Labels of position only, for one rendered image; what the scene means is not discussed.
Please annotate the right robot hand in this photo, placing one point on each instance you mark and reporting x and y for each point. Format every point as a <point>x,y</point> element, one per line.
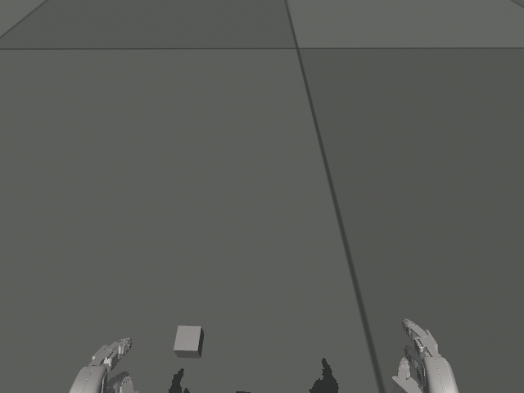
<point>433,371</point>

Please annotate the left robot hand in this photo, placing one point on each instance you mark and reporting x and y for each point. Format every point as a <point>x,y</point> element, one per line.
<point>93,378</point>

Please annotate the cube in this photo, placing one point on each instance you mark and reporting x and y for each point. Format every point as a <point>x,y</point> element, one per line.
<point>189,342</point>

